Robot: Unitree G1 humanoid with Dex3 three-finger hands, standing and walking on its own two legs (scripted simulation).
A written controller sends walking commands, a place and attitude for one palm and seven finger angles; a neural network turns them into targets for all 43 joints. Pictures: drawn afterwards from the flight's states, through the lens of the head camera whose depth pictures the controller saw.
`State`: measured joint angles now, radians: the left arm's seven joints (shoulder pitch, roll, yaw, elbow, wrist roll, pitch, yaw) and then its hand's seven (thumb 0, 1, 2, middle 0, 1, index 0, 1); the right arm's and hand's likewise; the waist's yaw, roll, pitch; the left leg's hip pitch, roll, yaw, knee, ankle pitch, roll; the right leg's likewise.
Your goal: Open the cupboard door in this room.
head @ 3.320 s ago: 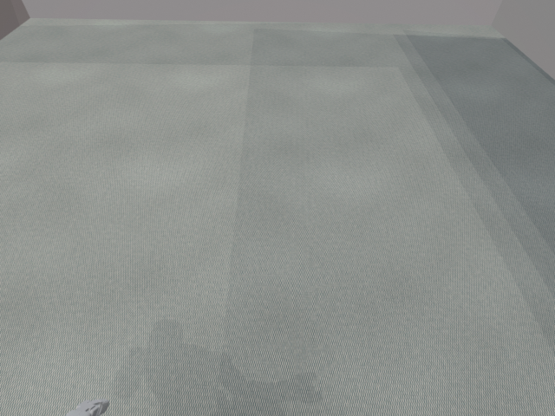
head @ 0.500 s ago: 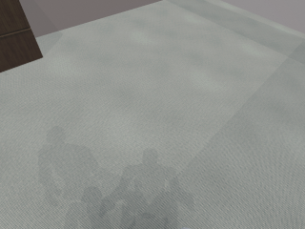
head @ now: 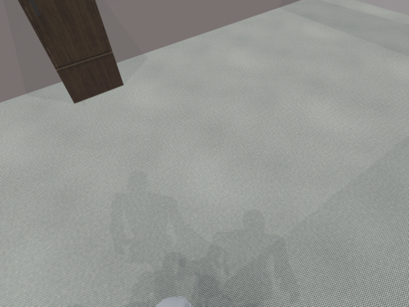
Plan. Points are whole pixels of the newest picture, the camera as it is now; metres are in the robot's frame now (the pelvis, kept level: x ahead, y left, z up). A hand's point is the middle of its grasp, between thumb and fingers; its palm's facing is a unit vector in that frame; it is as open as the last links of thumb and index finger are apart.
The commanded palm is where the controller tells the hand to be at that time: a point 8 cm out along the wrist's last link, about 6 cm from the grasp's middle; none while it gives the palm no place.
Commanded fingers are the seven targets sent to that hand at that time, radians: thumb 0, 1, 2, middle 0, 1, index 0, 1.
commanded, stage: turn or walk to find it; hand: left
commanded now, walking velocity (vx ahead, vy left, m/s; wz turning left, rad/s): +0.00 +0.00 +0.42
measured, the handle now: (31, 1) +1.70 +1.10 -0.01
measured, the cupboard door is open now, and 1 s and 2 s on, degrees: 0 0 0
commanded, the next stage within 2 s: stand and wait in 0.10 s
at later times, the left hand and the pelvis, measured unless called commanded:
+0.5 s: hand out of the picture -0.04 +0.25 -0.18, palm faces +0.16 -0.96 -0.21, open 7.4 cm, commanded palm none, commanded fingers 0.00 0.90 0.90 -0.20 -0.30 -0.20 -0.30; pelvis -0.02 +0.06 +0.00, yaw +6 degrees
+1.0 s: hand out of the picture -0.07 +0.25 -0.17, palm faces +0.33 -0.92 -0.22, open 7.4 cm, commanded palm none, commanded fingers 0.00 0.90 0.90 -0.20 -0.30 -0.20 -0.30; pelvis -0.06 +0.06 +0.00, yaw +18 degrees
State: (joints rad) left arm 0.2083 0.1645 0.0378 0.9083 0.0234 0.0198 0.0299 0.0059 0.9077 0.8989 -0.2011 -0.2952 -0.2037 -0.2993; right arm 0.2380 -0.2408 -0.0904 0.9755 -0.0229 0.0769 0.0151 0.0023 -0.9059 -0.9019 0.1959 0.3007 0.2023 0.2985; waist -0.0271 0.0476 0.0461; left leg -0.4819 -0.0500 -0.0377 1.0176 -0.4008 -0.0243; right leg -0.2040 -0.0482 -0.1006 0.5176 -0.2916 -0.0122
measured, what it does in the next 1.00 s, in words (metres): steps on the spot, turning left: left foot, then right foot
